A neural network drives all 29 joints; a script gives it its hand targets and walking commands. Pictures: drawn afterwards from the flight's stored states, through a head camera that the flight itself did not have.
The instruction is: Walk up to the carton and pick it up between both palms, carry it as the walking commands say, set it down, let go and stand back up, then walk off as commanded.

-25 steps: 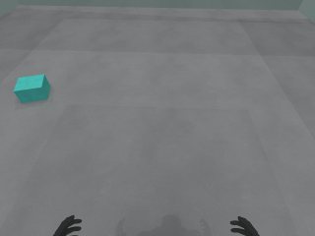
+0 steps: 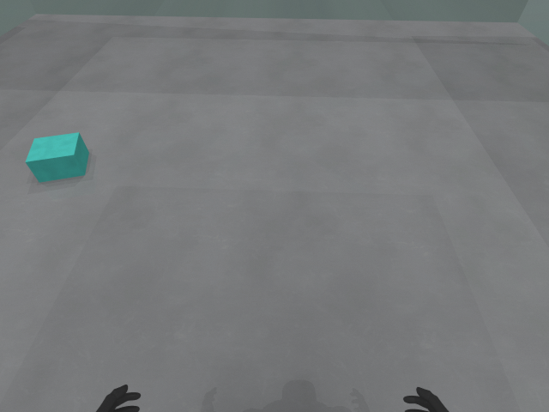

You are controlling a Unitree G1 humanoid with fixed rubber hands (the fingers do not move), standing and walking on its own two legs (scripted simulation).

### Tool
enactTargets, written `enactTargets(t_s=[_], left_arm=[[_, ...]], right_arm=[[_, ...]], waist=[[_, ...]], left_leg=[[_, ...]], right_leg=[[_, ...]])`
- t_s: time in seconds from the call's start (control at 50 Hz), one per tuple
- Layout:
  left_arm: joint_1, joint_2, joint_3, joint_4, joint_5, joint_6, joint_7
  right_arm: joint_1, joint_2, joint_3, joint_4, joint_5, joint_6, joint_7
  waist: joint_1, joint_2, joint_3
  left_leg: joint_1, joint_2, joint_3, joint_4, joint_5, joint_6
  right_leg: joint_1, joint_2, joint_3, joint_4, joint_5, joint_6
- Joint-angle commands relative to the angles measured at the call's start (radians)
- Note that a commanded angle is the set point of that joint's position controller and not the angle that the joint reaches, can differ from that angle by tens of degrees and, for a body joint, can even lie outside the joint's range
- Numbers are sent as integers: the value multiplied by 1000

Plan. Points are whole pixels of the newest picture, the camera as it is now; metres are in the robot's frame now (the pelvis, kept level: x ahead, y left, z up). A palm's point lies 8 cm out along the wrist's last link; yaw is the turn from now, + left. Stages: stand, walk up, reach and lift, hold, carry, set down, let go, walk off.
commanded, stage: walk up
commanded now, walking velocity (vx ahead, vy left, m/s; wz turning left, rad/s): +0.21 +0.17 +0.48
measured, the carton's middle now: (59, 156) +1.53 +1.15 -0.68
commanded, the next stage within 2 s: none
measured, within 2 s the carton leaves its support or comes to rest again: neither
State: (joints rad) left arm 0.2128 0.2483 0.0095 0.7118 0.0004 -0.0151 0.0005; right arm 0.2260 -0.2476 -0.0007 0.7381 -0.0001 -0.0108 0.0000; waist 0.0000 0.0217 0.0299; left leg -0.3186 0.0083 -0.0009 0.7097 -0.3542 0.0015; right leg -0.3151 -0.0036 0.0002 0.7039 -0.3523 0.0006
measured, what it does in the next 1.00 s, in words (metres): walks ahead, turning left: left foot, then right foot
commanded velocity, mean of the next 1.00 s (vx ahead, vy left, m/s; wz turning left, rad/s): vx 0.46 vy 0.05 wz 0.46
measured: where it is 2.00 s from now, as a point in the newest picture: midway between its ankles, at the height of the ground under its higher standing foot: (166, 304)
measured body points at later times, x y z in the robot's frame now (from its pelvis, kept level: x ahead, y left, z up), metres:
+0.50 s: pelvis +0.08 +0.15 -0.01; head +0.11 +0.18 +0.44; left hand +0.05 +0.42 -0.15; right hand +0.23 -0.07 -0.13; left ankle +0.10 +0.28 -0.72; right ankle +0.01 -0.07 -0.66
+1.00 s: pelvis +0.32 +0.20 +0.01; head +0.38 +0.22 +0.45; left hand +0.40 +0.50 -0.10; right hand +0.37 -0.05 -0.13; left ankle +0.10 +0.27 -0.71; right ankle +0.41 +0.10 -0.72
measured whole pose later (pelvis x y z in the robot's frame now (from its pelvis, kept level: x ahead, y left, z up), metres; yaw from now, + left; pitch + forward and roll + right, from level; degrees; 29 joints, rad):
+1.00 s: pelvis +0.32 +0.20 +0.01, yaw +22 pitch +5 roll -1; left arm 0.03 0.25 0.04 0.78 0.00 -0.02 -0.05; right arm 0.48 -0.24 0.00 0.85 0.00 -0.01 0.02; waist -0.03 0.03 0.05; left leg -0.07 0.01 -0.10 0.55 -0.48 0.00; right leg -0.45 -0.06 -0.09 0.57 -0.17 0.05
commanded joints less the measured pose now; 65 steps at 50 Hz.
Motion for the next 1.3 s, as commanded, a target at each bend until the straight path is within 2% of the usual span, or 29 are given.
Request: enactTargets(t_s=[0.0, 0.02, 0.04, 0.08, 0.1, 0.12, 0.14, 0.16, 0.24, 0.3, 0.34, 0.36, 0.38, 0.4, 0.42, 0.44, 0.5, 0.58, 0.7, 0.8, 0.86, 0.88, 0.9, 0.92, 0.94, 0.96, 1.0, 1.12, 1.28], left_arm=[[136, 230, 108, 32, 10, 28, 23], [230, 299, 114, 71, 37, 19, 35], [161, 277, 112, 80, 42, 19, 41], [37, 220, 96, 20, 44, 14, 36], [95, 237, 104, 34, 47, 6, 31], [261, 321, 152, 98, 15, 11, 54], [254, 312, 149, 92, 10, 6, 60], [233, 302, 146, 80, 11, -2, 61], [125, 252, 128, 36, 21, -15, 46], [32, 248, 116, 13, 25, -20, 22], [23, 205, 103, 12, 42, -21, -12], [55, 159, 94, 24, 47, -23, -20], [42, 95, 80, -13, 43, -30, -24], [30, 58, 63, -71, 41, -31, -34], [-15, 68, 60, -67, 58, -27, -41], [-76, 72, 56, -76, 59, -27, -45], [-39, 62, 45, -30, 46, -36, -50], [-85, 64, 50, -26, 36, -13, -51], [-264, 47, 35, -34, 31, 1, -62], [-359, 29, 22, -59, 18, -14, -58], [-298, 28, 25, -43, 12, -30, -52], [-203, 39, 35, -14, 11, -36, -47], [-16, 69, 50, 54, 11, -42, -38], [178, 166, 79, 113, 25, -51, -24], [326, 279, 106, 164, 23, -53, -12], [367, 289, 108, 174, 23, -50, -7], [274, 229, 93, 172, 22, -57, 9], [195, 169, 90, 99, 18, -60, 30], [151, 210, 113, 67, -1, -41, 29]], right_arm=[[-139, -231, -72, -38, -45, 39, 43], [-209, -138, -55, -88, -38, 35, 50], [-191, -135, -62, -69, -53, 26, 43], [-105, -152, -79, -34, -33, 27, 38], [-112, -132, -71, -43, -40, 29, 50], [-221, -164, -68, -85, -55, 57, 100], [-196, -159, -71, -80, -63, 57, 116], [-156, -144, -64, -79, -57, 51, 123], [-126, -114, -50, -71, -25, 43, 127], [-70, -76, -38, -40, -3, 36, 113], [124, -97, -57, 50, -1, 7, 84], [292, -170, -80, 104, -14, -7, 71], [443, -293, -107, 131, -32, -19, 51], [421, -381, -118, 119, -29, -28, 33], [369, -344, -105, 116, -14, -30, 30], [311, -289, -97, 104, -7, -27, 27], [204, -188, -68, 90, -11, -47, 13], [253, -159, -55, 84, -17, -56, 7], [344, -142, -51, 94, -18, -52, -3], [359, -159, -56, 139, -21, -43, -13], [335, -173, -57, 149, -16, -37, -14], [307, -180, -61, 143, -5, -39, -15], [251, -180, -66, 126, 4, -43, -16], [231, -129, -59, 99, 12, -54, -12], [223, -59, -39, 48, 14, -64, -12], [197, -98, -56, 49, 23, -66, -18], [159, -129, -75, 74, 8, -57, -9], [55, -80, -54, 72, -18, 22, 55], [-178, -49, -20, 46, -6, 24, 107]], waist=[[125, -15, 29], [170, -264, 40], [129, -213, 67], [49, -129, 55], [64, -110, -44], [94, 17, -47], [86, -26, -39], [81, -104, -53], [27, -179, -35], [-25, -280, -33], [-99, -198, -127], [-166, -32, -229], [-228, 257, -226], [-183, 428, -181], [-153, 307, -90], [-134, 179, -13], [-66, 176, 27], [-59, 198, 12], [-115, 138, 70], [-142, 180, 67], [-109, 179, -9], [-54, 153, -76], [31, 116, -173], [123, -13, -298], [167, -334, -383], [157, -203, -422], [99, -84, -311], [35, -157, -49], [36, -233, 108]], left_leg=[[-535, -2, -138, -4, -351, 48], [-631, 3, 23, 298, -217, -3], [-583, 84, -28, 357, -178, -14], [-407, 66, 10, 379, -131, -40], [-401, 72, 35, 330, -124, -41], [-543, 82, -58, 443, -19, -37], [-608, 101, -107, 469, 27, -37], [-612, 120, -102, 451, 34, -35], [-417, 136, 10, 234, 64, -45], [-138, 105, 71, -10, -29, -36], [134, 18, 170, -127, -44, -28], [353, 18, 119, -150, -80, 5], [472, 272, -371, -340, -268, 92], [434, 402, -778, -550, -394, 171], [348, 381, -824, -584, -496, 179], [241, 335, -748, -574, -507, 175], [188, 253, -507, -492, 6, 142], [233, 223, -442, -479, 277, 145], [327, 239, -415, -519, 391, 158], [440, 224, -347, -434, 723, 159], [420, 191, -257, -328, 960, 127], [344, 154, -207, -234, 1045, 100], [178, 112, -157, -62, 962, 69], [-108, 35, -97, 174, 612, 31], [-385, -66, -59, 470, -156, 17], [-449, -2, -114, 579, -209, 30], [-422, 51, -121, 630, -84, -2], [-415, 87, -53, 514, 77, -34], [-291, 94, 75, 23, 214, -48]], right_leg=[[359, -291, 311, -366, -510, -89], [378, -490, 502, -567, -668, -155], [309, -507, 479, -552, -621, -168], [190, -422, 249, -376, 211, -179], [251, -410, 231, -411, 12, -160], [356, -528, 458, -499, -314, -148], [398, -539, 437, -503, -311, -128], [433, -524, 380, -490, -300, -123], [307, -426, 63, -471, 13, -76], [137, -336, -74, -458, -86, -42], [54, -239, -183, -211, -176, -31], [-51, -174, -257, 114, -70, -4], [-334, -94, -198, 457, -248, 26], [-512, -13, -86, 572, -310, 42], [-519, -80, 12, 602, -253, 27], [-485, -121, 29, 582, -139, 21], [-374, -111, 1, 478, -50, 39], [-333, -80, -25, 365, 53, 69], [-381, -59, -47, 189, 137, 91], [-342, -29, -88, -26, 94, 81], [-172, -9, -129, -166, 86, 57], [17, 3, -140, -242, 118, 39], [310, -30, -126, -317, 200, 17], [653, -206, 14, -292, 243, -29], [854, -481, 329, -307, 527, -100], [862, -536, 383, -259, 576, -130], [652, -471, 276, -230, 816, -117], [364, -407, 55, -344, 770, -66], [222, -330, -136, -450, 518, -47]])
